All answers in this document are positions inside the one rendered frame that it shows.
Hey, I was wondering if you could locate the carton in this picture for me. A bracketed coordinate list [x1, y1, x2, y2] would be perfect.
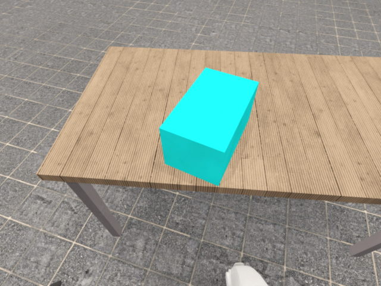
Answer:
[159, 68, 259, 186]

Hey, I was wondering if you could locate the robot right thigh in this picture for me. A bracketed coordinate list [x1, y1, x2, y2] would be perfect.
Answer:
[226, 265, 268, 286]

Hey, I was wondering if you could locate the table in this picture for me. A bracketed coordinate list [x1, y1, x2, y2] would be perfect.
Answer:
[36, 46, 381, 257]

